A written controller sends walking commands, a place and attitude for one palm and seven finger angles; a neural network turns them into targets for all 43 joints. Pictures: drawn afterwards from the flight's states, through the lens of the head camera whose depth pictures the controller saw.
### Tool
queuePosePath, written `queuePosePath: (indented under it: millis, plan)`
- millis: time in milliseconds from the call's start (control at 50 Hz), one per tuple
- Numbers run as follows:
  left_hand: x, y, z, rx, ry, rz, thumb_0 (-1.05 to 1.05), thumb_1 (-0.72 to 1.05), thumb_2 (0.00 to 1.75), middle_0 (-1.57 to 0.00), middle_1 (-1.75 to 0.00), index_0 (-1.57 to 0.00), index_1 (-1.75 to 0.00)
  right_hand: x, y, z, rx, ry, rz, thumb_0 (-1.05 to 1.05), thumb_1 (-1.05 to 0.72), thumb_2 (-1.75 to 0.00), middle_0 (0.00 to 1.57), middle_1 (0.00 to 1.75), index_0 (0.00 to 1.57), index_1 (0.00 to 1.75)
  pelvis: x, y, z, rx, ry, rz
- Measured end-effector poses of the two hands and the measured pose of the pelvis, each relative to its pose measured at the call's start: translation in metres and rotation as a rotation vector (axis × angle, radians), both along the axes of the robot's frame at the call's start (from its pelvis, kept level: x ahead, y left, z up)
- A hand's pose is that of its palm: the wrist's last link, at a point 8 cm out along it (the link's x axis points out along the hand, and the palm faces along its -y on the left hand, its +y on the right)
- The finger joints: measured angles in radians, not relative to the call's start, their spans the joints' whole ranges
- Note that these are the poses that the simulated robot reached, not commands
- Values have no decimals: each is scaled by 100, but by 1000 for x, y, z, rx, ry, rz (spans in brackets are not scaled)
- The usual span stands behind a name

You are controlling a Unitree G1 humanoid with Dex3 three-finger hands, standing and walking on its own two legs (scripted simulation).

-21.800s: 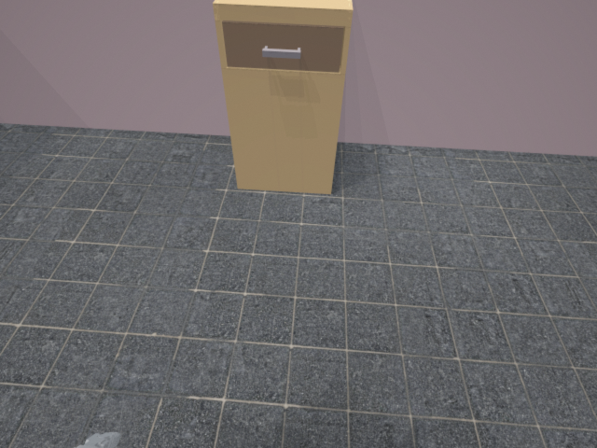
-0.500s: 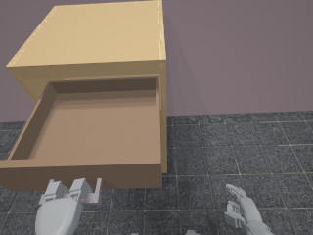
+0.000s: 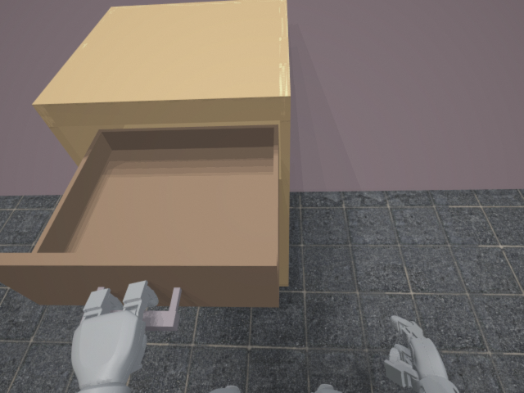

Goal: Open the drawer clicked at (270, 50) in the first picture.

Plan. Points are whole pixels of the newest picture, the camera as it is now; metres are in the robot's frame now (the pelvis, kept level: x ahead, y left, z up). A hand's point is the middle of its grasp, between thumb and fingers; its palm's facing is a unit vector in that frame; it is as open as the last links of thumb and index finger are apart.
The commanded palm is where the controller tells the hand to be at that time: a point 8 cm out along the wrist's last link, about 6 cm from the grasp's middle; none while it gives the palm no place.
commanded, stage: open the thumb to release the handle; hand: left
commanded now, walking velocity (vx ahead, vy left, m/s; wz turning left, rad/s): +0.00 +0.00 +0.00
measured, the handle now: (134, 306) +0.24 +0.22 +0.00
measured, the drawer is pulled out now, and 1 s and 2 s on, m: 0.30 0.30 0.30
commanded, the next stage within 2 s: lift the hand off the handle in 0.20 s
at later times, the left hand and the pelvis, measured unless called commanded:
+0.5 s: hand (132, 346) +0.19 +0.22 -0.02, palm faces +0.03 -0.09 -1.00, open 13.8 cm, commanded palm +0.17 +0.21 +0.03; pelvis -0.01 +0.00 +0.00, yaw +0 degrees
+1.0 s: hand (121, 332) +0.19 +0.22 +0.03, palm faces +0.06 -0.10 -0.99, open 13.3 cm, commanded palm +0.17 +0.21 +0.09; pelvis +0.00 +0.00 +0.02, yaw +1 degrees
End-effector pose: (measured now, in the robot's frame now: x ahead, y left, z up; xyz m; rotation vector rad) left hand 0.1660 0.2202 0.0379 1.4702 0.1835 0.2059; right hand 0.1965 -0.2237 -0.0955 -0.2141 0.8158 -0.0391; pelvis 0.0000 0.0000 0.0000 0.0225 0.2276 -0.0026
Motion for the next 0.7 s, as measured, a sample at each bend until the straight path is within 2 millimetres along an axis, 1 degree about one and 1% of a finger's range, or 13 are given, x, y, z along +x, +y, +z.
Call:
queuePosePath:
  millis: [180,280,420,620,700]
  plan:
    - [-3,2,0,5,12,-29,0,-17,43,-32,-124,-34,-123,6,6,11,-6,-35,29,1,-90,-90,20,30,20,30,-4,-3,3,-3,-17,6]
    - [-3,2,-1,6,4,-33,0,-36,35,-31,-122,-33,-121,7,5,11,-13,-40,31,1,-90,-90,20,30,20,30,-6,-2,3,-4,-18,10]
    - [-2,0,-1,-7,-3,-27,0,-46,31,-30,-121,-32,-120,4,5,8,-10,-28,28,1,-90,-90,20,30,20,30,-6,0,1,-5,-13,9]
    - [1,-2,-2,13,-19,-27,0,-49,30,-31,-120,-34,-123,-2,9,-1,-2,5,31,1,-90,-90,20,30,20,30,-8,1,0,-4,-10,14]
    - [3,-3,1,17,-8,-22,0,-49,30,-32,-120,-36,-125,-4,10,-1,1,15,30,1,-90,-90,20,30,20,30,-10,1,2,-5,-20,18]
